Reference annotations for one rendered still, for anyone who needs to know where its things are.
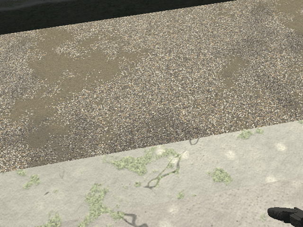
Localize right robot hand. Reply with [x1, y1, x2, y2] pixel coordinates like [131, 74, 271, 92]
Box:
[267, 207, 303, 227]

